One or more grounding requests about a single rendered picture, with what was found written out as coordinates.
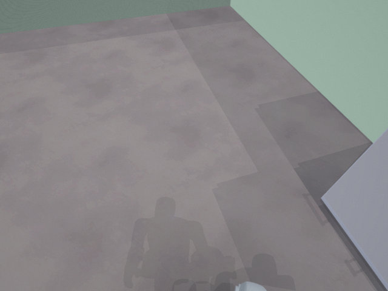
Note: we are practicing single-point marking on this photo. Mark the fridge door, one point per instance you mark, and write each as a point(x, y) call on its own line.
point(360, 199)

